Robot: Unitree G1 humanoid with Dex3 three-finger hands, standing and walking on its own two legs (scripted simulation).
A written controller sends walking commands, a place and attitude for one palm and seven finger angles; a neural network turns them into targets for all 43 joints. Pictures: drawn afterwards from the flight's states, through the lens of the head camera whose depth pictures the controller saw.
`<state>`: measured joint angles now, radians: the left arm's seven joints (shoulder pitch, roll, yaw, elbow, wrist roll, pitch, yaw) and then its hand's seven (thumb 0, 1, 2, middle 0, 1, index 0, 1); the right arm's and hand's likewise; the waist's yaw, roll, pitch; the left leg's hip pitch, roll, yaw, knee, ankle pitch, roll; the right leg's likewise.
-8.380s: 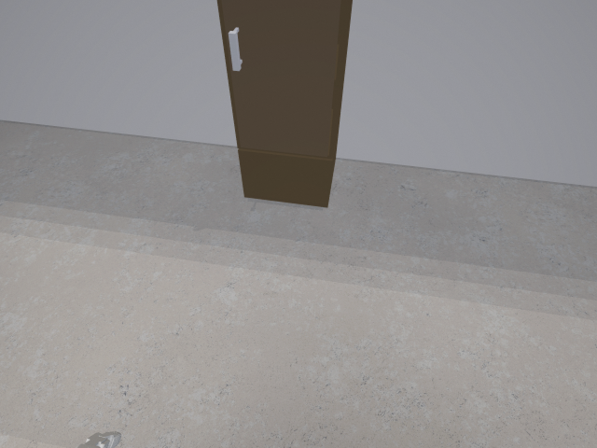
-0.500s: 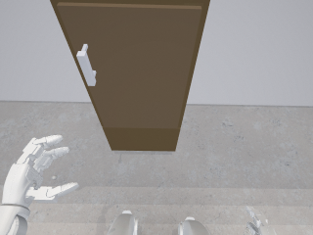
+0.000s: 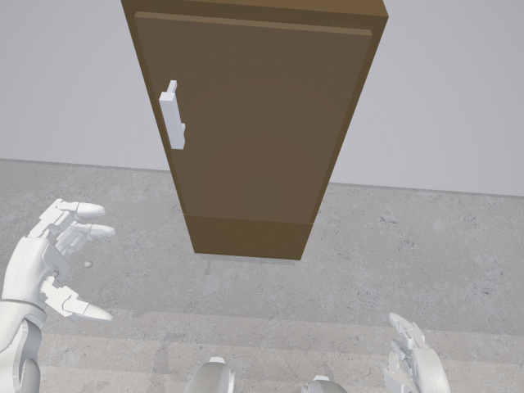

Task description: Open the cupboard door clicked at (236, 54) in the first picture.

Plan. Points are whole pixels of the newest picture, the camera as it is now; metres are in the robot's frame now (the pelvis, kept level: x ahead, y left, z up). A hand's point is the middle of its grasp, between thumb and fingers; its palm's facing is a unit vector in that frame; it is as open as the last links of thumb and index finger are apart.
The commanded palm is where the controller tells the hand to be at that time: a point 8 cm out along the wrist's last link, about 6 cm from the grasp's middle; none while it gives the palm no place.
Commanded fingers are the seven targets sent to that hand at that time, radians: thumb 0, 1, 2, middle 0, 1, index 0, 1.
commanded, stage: raise the hand with hooked fingers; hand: left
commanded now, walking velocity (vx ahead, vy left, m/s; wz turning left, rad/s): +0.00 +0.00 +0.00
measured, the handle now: (175, 115) +0.59 +0.22 +0.04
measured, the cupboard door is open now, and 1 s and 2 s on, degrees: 0 0 0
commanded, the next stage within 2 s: move the hooked fingers beside the handle in 0.66 s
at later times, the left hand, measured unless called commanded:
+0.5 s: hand (108, 240) +0.30 +0.25 +0.06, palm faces +0.02 -1.00 -0.05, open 14.0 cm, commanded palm +0.27 +0.30 +0.06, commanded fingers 0.00 -0.50 0.30 -0.30 -1.20 -0.30 -1.20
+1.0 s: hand (113, 223) +0.33 +0.25 +0.06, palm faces +0.03 -1.00 -0.04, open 14.0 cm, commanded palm +0.31 +0.30 +0.06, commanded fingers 0.00 -0.50 0.30 -0.30 -1.20 -0.30 -1.20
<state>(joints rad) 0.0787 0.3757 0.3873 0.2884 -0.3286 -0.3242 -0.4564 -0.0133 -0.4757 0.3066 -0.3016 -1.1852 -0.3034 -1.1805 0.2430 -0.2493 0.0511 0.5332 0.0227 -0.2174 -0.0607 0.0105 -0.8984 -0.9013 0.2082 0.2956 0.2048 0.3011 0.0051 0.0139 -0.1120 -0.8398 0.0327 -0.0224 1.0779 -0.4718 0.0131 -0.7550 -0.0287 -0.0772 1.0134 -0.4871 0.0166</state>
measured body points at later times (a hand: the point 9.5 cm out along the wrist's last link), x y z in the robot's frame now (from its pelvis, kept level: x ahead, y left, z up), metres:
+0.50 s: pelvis +0.01 -0.02 +0.01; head +0.08 -0.01 +0.45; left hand +0.30 +0.30 +0.06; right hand +0.15 -0.28 -0.08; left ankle +0.03 +0.11 -0.67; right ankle +0.01 -0.14 -0.67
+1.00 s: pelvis +0.00 -0.03 +0.00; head +0.08 -0.02 +0.44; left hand +0.32 +0.30 +0.06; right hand +0.15 -0.29 -0.09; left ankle +0.03 +0.11 -0.67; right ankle +0.01 -0.14 -0.67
